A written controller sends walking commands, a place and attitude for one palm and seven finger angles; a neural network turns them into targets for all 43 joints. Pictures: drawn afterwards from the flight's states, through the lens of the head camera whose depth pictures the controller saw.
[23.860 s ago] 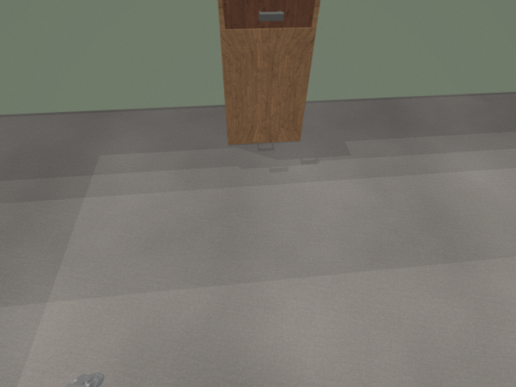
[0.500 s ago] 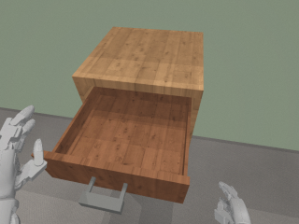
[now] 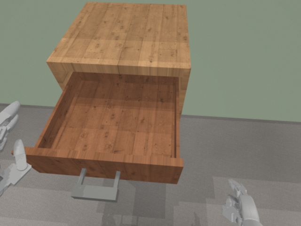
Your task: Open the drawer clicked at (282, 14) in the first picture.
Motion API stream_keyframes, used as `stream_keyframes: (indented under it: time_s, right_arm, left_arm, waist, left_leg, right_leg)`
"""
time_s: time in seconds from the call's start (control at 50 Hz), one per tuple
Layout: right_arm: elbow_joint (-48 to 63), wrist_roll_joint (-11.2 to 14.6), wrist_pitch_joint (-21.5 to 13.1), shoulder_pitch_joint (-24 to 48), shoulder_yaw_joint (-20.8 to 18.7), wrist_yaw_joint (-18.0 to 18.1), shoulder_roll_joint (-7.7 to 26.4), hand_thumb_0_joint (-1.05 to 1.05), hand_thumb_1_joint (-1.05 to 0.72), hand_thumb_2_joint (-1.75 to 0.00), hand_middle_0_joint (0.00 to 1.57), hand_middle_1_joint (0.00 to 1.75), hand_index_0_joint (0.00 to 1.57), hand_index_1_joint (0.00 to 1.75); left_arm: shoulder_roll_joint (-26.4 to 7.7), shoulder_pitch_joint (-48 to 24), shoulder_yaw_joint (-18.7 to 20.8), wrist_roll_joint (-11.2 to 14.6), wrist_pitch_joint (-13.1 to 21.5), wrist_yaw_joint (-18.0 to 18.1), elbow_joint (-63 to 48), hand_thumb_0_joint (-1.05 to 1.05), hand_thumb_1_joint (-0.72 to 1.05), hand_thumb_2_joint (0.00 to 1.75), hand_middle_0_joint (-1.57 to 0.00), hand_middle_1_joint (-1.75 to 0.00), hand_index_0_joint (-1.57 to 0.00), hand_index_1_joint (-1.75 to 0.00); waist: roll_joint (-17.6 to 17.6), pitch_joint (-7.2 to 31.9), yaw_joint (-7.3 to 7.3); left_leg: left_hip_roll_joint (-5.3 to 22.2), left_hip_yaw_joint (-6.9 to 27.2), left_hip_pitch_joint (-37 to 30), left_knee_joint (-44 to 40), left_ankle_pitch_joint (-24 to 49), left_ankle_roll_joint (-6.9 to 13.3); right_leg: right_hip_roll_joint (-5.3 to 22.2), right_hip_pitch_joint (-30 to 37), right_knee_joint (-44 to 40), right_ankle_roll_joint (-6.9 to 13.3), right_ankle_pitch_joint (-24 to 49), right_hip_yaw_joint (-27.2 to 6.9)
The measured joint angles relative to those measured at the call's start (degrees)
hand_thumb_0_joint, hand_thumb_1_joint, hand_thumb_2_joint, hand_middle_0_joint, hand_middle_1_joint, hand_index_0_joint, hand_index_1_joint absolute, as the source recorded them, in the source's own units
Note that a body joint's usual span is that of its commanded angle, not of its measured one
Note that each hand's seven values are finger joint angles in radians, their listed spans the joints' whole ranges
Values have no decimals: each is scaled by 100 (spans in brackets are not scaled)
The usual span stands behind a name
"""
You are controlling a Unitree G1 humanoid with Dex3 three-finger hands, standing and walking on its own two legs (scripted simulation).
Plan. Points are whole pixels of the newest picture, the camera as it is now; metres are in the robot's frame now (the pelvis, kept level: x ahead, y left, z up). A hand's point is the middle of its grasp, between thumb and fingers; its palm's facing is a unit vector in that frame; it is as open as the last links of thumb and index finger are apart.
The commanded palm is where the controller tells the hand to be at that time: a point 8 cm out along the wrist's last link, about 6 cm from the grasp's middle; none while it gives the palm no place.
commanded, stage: step back with the hand held close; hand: left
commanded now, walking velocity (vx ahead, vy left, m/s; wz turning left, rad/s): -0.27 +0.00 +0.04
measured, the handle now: (98, 183) +0.22 +0.15 -0.01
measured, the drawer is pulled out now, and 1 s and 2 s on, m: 0.30 0.30 0.30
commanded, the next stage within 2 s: stop stepping back and stand still in 1.22 s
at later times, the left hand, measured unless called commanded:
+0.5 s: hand (0, 201) +0.15 +0.24 +0.16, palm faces +0.38 -0.78 -0.49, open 7.4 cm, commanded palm +0.07 +0.28 +0.18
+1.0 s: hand out of the picture +0.10 +0.22 +0.18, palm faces +0.36 -0.82 -0.45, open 7.4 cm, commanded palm +0.04 +0.27 +0.18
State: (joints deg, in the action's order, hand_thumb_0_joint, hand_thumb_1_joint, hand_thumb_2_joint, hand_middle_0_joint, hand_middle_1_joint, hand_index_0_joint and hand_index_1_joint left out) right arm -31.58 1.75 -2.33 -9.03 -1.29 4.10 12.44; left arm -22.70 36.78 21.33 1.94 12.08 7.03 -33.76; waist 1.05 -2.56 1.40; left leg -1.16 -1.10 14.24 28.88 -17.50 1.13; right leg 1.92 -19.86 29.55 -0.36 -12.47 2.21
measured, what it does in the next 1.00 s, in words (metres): lifts its right foot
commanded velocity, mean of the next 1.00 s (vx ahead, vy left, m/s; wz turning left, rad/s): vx -0.35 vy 0.00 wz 0.02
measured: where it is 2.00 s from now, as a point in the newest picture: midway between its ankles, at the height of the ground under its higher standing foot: outside the picture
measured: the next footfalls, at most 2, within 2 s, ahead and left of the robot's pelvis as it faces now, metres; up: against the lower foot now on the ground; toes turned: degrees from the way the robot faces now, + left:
right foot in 1.10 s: -0.20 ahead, -0.16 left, +0.00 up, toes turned +0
left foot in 1.38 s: -0.21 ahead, +0.06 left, +0.00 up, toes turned +5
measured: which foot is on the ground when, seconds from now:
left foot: down 0.00-1.00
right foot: down 0.00-0.82, up 0.84-1.00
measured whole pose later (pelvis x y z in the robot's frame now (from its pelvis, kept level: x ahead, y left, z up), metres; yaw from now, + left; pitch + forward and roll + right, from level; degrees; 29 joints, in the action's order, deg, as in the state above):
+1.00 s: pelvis -0.10 -0.01 +0.00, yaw -1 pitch +3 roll -1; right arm -35.2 -0.1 -8.3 -9.3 -0.6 2.4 8.2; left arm -21.8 36.4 23.5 2.7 13.9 9.5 -39.0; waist -1.2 -3.1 -0.6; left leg 2.8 -1.2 21.9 30.4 -11.1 0.0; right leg -0.5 -24.4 51.3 -1.6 -25.6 1.8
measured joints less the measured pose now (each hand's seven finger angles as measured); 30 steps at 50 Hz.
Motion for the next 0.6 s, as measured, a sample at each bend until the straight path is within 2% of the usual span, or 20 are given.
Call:
stream_keyframes:
  time_s: [0.12, 0.28, 0.46, 0.6]
  right_arm:
    - [10, -10, -67, -77, 10, 9, -79, 2, -91, -90, 20, 30, 20, 29]
    - [-8, -32, -225, -83, 109, -20, -122, 2, -91, -90, 21, 30, 21, 29]
    - [31, -53, -335, -184, 150, -3, -107, 2, -90, -90, 21, 30, 21, 30]
    - [-19, -69, -443, -199, 147, -53, -188, 2, -90, -90, 21, 30, 21, 30]
  left_arm:
    - [-96, 61, 190, 19, 64, 93, -129, 1, 89, 90, -21, -30, -21, -31]
    - [117, -56, 93, 13, 116, 177, -221, 1, 89, 90, -21, -30, -21, -30]
    - [48, -126, 162, -63, 217, 294, -262, 1, 89, 90, -21, -30, -21, -30]
    - [-44, -197, 310, -57, 239, 289, -295, 1, 89, 90, -21, -30, -21, -30]
  waist:
    - [-111, -6, -39]
    - [-137, 25, -135]
    - [-247, 13, -99]
    - [-322, -77, -94]
  left_leg:
    - [-46, 0, 229, 215, 16, 14]
    - [-14, 25, 563, 539, 33, 8]
    - [-23, 20, 769, 647, 127, 46]
    - [-39, 21, 846, 863, 63, 8]
  right_leg:
    - [53, -227, 224, -5, 6, -4]
    - [30, -465, 358, 29, 113, 28]
    - [41, -611, 340, -3, 274, 25]
    - [65, -747, 682, 31, 147, 18]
